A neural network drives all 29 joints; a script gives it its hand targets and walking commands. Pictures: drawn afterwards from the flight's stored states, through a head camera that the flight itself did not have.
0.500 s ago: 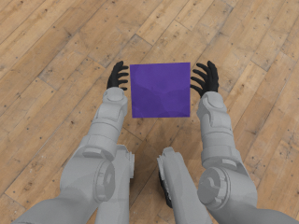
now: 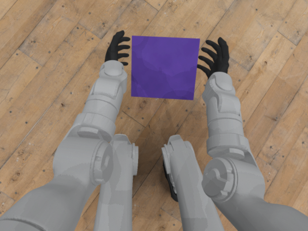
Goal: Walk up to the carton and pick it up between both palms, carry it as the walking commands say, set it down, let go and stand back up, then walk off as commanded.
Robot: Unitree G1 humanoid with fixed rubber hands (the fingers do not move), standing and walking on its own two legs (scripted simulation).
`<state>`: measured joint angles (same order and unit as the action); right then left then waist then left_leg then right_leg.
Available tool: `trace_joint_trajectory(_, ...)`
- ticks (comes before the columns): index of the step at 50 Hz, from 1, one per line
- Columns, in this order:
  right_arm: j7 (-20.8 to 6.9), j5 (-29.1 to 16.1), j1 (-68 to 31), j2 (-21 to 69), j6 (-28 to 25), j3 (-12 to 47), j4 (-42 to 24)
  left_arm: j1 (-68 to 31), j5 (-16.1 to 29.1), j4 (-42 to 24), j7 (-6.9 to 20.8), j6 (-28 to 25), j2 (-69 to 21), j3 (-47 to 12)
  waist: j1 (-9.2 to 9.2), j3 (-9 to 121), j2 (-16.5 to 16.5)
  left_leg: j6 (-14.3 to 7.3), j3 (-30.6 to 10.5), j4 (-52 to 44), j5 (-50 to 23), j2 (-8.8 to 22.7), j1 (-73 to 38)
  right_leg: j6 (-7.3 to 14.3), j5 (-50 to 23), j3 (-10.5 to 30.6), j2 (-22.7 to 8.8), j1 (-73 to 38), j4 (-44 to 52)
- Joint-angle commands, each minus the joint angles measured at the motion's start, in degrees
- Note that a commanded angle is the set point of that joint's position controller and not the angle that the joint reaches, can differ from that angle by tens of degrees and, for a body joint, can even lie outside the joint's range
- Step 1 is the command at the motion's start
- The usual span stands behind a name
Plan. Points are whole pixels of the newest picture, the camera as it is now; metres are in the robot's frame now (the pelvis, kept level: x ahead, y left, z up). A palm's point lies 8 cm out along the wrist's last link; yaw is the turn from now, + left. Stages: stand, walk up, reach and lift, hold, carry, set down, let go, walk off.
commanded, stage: set down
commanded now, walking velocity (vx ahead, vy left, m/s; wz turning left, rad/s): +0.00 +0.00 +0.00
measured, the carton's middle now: (164, 68) +0.51 -0.04 -0.21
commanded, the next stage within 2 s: none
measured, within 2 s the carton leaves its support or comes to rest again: neither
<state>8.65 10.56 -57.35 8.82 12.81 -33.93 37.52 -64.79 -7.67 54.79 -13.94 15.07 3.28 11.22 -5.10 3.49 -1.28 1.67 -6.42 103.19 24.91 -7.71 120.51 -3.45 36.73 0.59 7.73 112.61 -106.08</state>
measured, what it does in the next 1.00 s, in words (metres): lowers itself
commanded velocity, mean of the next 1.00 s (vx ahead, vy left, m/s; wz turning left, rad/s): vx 0.00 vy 0.00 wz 0.00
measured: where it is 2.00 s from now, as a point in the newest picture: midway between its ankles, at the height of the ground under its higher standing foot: (147, 180)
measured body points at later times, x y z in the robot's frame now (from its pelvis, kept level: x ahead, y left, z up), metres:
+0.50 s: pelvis -0.03 +0.00 -0.07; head +0.33 +0.02 +0.18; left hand +0.53 +0.10 -0.24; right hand +0.48 -0.15 -0.22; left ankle +0.13 +0.11 -0.44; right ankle +0.08 -0.13 -0.44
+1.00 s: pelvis -0.02 -0.01 -0.09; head +0.35 -0.01 +0.14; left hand +0.54 +0.09 -0.29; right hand +0.50 -0.16 -0.27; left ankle +0.13 +0.11 -0.44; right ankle +0.08 -0.13 -0.44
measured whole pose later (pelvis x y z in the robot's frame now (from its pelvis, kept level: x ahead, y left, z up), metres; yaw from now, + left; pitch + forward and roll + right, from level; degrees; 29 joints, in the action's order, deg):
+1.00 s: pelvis -0.02 -0.01 -0.09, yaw -1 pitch +31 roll -3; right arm 12.0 2.1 -78.9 1.1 12.4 -28.1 42.8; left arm -90.7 2.4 67.1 -7.9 12.0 17.7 3.8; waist -4.2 -30.0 0.8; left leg 1.9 -3.6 121.0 26.7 -4.8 124.8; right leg -5.0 38.4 1.5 12.0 118.2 -125.3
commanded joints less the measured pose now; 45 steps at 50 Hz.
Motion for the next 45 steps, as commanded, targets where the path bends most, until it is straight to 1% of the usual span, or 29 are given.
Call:
trace_joint_trajectory(1, -15.58, -6.07, -37.17, 47.35, 1.19, 32.55, 3.61, -39.60, 5.65, -9.85, 14.44, -5.31, -53.42, -20.15, -3.36, 65.67, -6.67, -0.71, 7.35, -3.74, -13.18, -2.99, -50.20, 0.72, -19.77, -3.93, 2.28, -18.76, 11.18)
trace_joint_trajectory(4, -15.31, -6.02, -38.92, 47.19, 1.29, 31.98, 3.47, -40.26, 5.11, -8.73, 14.78, -5.07, -52.67, -19.55, -2.75, 65.59, -7.62, -0.76, 7.72, -2.97, -12.55, -2.99, -48.79, 0.70, -19.25, -4.46, 2.42, -17.88, 10.06)
trace_joint_trajectory(5, -15.07, -5.98, -39.41, 47.20, 1.24, 32.39, 2.67, -41.13, 5.88, -9.37, 14.94, -5.23, -53.34, -20.13, -3.56, 67.94, -6.51, -0.79, 7.75, -1.93, -12.90, -2.98, -48.89, 0.69, -19.53, -4.42, 2.47, -18.80, 9.48)
trace_joint_trajectory(6, -14.95, -6.31, -40.02, 46.83, 1.13, 32.80, 2.19, -41.25, 6.23, -9.27, 15.10, -5.23, -53.49, -20.61, -3.58, 68.43, -6.93, -0.72, 7.95, -1.32, -13.26, -2.93, -48.22, 0.64, -20.13, -4.57, 2.38, -19.03, 8.75)
trace_joint_trajectory(8, -14.64, -6.89, -41.76, 47.34, 1.17, 33.84, 1.54, -42.99, 7.26, -9.69, 15.49, -5.35, -52.62, -21.11, -3.86, 70.63, -5.42, -1.00, 8.07, 0.36, -13.40, -2.84, -47.62, 0.40, -20.50, -4.74, 2.35, -20.20, 7.72)
trace_joint_trajectory(9, -14.52, -7.41, -42.90, 47.06, 1.17, 34.29, 1.09, -44.65, 7.58, -10.41, 15.52, -5.33, -52.07, -21.66, -3.69, 72.44, -5.61, -0.84, 8.13, 0.88, -13.06, -2.72, -48.08, 0.44, -20.34, -4.93, 2.44, -20.68, 7.06)
trace_joint_trajectory(11, -14.28, -8.66, -45.09, 46.20, 1.16, 35.47, -0.14, -46.96, 8.55, -11.30, 15.61, -5.14, -51.85, -23.21, -3.57, 76.30, -6.80, -0.61, 8.33, 2.40, -13.57, -2.46, -49.70, 0.54, -21.00, -5.21, 2.40, -21.41, 5.34)
trace_joint_trajectory(12, -14.15, -9.56, -46.56, 46.79, 1.29, 36.40, -0.94, -48.08, 8.85, -12.19, 15.65, -5.00, -51.28, -23.62, -3.13, 78.89, -6.08, -0.67, 8.34, 3.13, -13.88, -2.27, -51.15, 0.45, -21.11, -5.38, 2.36, -22.42, 4.73)
trace_joint_trajectory(16, -13.35, -13.32, -53.67, 43.38, 2.31, 40.65, -5.93, -54.26, 12.56, -17.45, 16.36, -3.44, -48.57, -27.45, -3.94, 93.34, -4.60, -0.65, 7.97, 5.53, -12.80, -1.41, -58.18, 0.81, -20.93, -5.75, 1.95, -30.25, 2.26)
trace_joint_trajectory(17, -12.95, -14.77, -55.82, 42.49, 2.55, 42.03, -7.55, -55.38, 13.04, -18.47, 16.47, -2.83, -46.74, -28.25, -3.36, 97.99, -4.06, -0.66, 8.00, 6.24, -13.65, -1.01, -60.79, 0.69, -22.34, -5.83, 1.91, -33.71, 1.45)
trace_joint_trajectory(18, -12.67, -17.22, -57.11, 44.60, 2.74, 46.14, -9.61, -53.66, 13.57, -18.52, 16.69, -2.33, -49.07, -30.33, -2.03, 98.96, -2.70, -1.14, 8.78, 7.46, -18.36, -0.91, -61.92, 0.51, -27.84, -5.87, 1.91, -37.81, 0.75)
trace_joint_trajectory(19, -12.25, -19.31, -58.65, 45.04, 2.69, 48.95, -12.38, -54.58, 15.07, -20.52, 16.38, -2.58, -50.08, -31.87, -1.77, 100.84, -3.13, -1.32, 8.75, 8.73, -21.92, -1.13, -63.88, 0.38, -31.53, -5.47, 1.98, -39.62, -0.35)
trace_joint_trajectory(20, -12.14, -20.12, -60.71, 43.44, 2.68, 49.50, -13.83, -57.54, 17.00, -23.44, 15.99, -2.75, -50.64, -32.58, -3.39, 101.79, -3.07, -1.50, 7.85, 9.16, -22.22, -1.17, -66.12, 0.45, -29.95, -5.94, 1.73, -36.99, -1.05)
trace_joint_trajectory(21, -11.89, -20.23, -62.43, 42.29, 2.66, 49.19, -14.84, -59.60, 17.75, -24.16, 15.89, -2.85, -50.61, -32.24, -4.33, 101.86, -3.48, -1.58, 7.25, 9.88, -22.62, -1.07, -67.26, 0.33, -28.63, -6.46, 1.58, -33.69, -1.91)
trace_joint_trajectory(25, -12.09, -16.22, -60.84, 41.62, 1.96, 43.51, -8.00, -58.81, 16.14, -16.73, 16.81, -3.18, -51.42, -28.80, -5.24, 88.56, -5.27, -1.20, 6.64, 9.76, -17.08, -1.11, -59.28, 1.65, -22.84, -5.91, 1.13, -24.84, -1.14)
trace_joint_trajectory(27, -12.52, -13.78, -60.33, 42.49, 2.08, 39.65, -1.99, -58.94, 15.32, -11.59, 17.86, -3.28, -50.40, -26.34, -5.99, 80.38, -4.57, -1.40, 6.98, 9.44, -12.00, -0.98, -52.81, 1.94, -18.59, -5.94, 1.17, -21.69, -0.55)
trace_joint_trajectory(28, -12.72, -13.02, -60.25, 43.74, 2.12, 38.63, -0.60, -57.76, 14.32, -9.41, 18.42, -3.37, -49.98, -24.93, -5.22, 77.66, -4.01, -1.67, 7.49, 9.52, -10.41, -0.85, -49.77, 1.79, -17.28, -5.60, 1.08, -21.60, -0.21)
trace_joint_trajectory(30, -13.29, -11.66, -60.41, 43.82, 2.16, 35.49, 2.49, -58.24, 13.58, -6.96, 19.28, -3.72, -48.56, -22.90, -5.08, 72.79, -4.81, -1.89, 8.23, 9.82, -9.19, -0.92, -45.21, 1.82, -16.44, -5.51, 1.20, -19.86, -0.37)
trace_joint_trajectory(31, -13.53, -11.56, -60.63, 44.62, 2.25, 34.77, 4.22, -58.45, 13.10, -5.48, 19.61, -3.80, -47.20, -21.90, -4.13, 70.89, -4.02, -1.98, 8.71, 9.84, -8.14, -0.81, -44.03, 1.54, -15.38, -5.66, 1.12, -19.41, -0.17)
trace_joint_trajectory(33, -14.06, -10.53, -60.18, 44.61, 2.51, 32.99, 7.12, -59.02, 12.65, -3.73, 20.36, -4.10, -45.79, -20.04, -3.99, 67.43, -3.41, -2.16, 9.40, 10.39, -6.79, -0.64, -40.21, 1.40, -14.21, -5.44, 1.05, -18.97, -0.10)
trace_joint_trajectory(34, -14.32, -10.36, -60.86, 44.77, 2.56, 32.31, 7.95, -60.18, 12.20, -4.04, 20.57, -4.27, -44.33, -19.64, -3.18, 66.46, -3.84, -2.35, 9.59, 10.56, -6.44, -0.59, -39.68, 1.32, -13.94, -5.44, 0.91, -18.06, -0.45)
trace_joint_trajectory(35, -14.59, -10.49, -61.38, 44.08, 2.45, 32.11, 7.62, -60.38, 12.34, -3.06, 20.72, -4.31, -44.07, -19.32, -3.26, 65.59, -3.78, -2.45, 9.60, 10.76, -6.57, -0.55, -39.55, 1.30, -13.67, -5.76, 0.89, -17.15, -0.67)
trace_joint_trajectory(38, -14.55, -11.23, -64.95, 43.38, 1.76, 33.31, 5.29, -63.59, 12.85, -4.36, 21.19, -5.02, -41.32, -18.18, -0.66, 64.33, -1.89, -3.16, 9.71, 11.53, -7.71, -0.59, -37.17, 1.05, -14.81, -5.35, 0.70, -18.29, -1.70)
trace_joint_trajectory(39, -14.52, -11.30, -64.66, 42.91, 1.52, 33.53, 5.24, -63.81, 13.27, -4.56, 21.27, -5.46, -40.90, -18.36, -1.10, 64.13, -1.24, -3.17, 9.55, 12.01, -8.68, -0.61, -37.12, 0.90, -15.82, -5.65, 0.80, -18.58, -2.27)
trace_joint_trajectory(41, -14.37, -12.38, -65.47, 43.03, 0.98, 35.48, 3.62, -64.61, 14.02, -4.88, 20.96, -6.21, -39.74, -18.40, 0.41, 65.76, 0.62, -3.39, 9.44, 12.94, -11.07, -0.44, -38.11, 0.59, -17.94, -5.32, 0.69, -20.07, -2.87)
trace_joint_trajectory(42, -14.16, -12.79, -65.52, 42.43, 0.66, 36.17, 3.15, -63.87, 14.45, -4.74, 20.91, -6.60, -39.32, -18.38, 0.22, 66.14, 1.42, -3.55, 9.14, 13.42, -11.94, -0.43, -38.29, 0.39, -18.90, -5.43, 0.56, -20.63, -3.40)
trace_joint_trajectory(43, -14.12, -13.07, -65.12, 42.88, 0.49, 36.95, 2.82, -63.78, 14.53, -4.86, 20.81, -6.95, -39.20, -18.29, 1.01, 65.76, 2.20, -3.68, 9.21, 13.85, -13.46, -0.54, -37.51, 0.39, -20.44, -5.10, 0.75, -20.88, -3.80)
trace_joint_trajectory(44, -14.05, -14.02, -65.80, 42.53, 0.12, 38.08, 1.93, -63.39, 14.63, -4.64, 20.61, -7.25, -38.54, -18.44, 2.02, 66.48, 2.45, -3.72, 9.22, 14.23, -14.26, -0.46, -38.35, 0.17, -21.31, -5.13, 0.78, -21.56, -4.21)
trace_joint_trajectory(45, -14.00, -14.22, -65.90, 41.65, -0.20, 38.74, 1.23, -62.03, 14.73, -3.61, 20.57, -7.32, -38.69, -18.55, 2.03, 66.40, 2.51, -3.63, 9.06, 14.52, -15.20, -0.43, -38.70, 0.09, -22.33, -5.18, 0.76, -21.59, -4.66)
